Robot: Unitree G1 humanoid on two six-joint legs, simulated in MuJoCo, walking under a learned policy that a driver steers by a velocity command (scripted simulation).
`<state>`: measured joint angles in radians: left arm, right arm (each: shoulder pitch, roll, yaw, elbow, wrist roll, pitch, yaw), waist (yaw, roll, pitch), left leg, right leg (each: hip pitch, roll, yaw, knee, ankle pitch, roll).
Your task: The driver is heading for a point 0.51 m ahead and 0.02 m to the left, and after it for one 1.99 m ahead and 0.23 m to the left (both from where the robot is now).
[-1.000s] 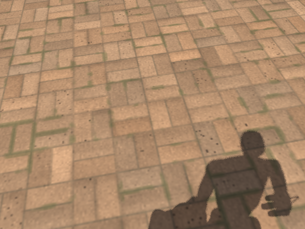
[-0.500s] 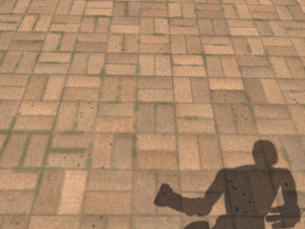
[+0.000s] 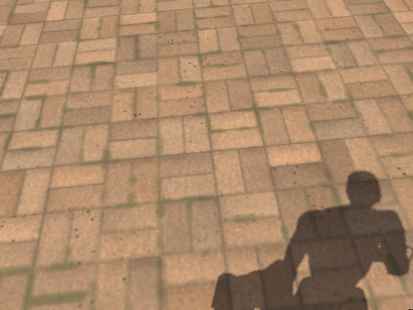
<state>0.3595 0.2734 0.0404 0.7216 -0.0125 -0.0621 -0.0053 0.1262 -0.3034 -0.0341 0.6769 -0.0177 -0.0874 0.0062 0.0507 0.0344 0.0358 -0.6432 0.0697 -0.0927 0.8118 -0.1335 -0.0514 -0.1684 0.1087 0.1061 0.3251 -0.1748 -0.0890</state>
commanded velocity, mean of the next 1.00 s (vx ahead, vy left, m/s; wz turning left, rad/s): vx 0.50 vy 0.00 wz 0.05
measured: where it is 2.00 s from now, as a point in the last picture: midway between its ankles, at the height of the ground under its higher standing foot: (198, 147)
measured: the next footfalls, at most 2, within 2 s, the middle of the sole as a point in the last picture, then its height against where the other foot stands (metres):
left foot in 0.20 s outside the picture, level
right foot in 0.70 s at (280, 287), level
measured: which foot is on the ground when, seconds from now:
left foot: up 0.00-0.18, down 0.20-0.72, up 0.74-1.00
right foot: down 0.00-0.22, up 0.24-0.68, down 0.70-1.00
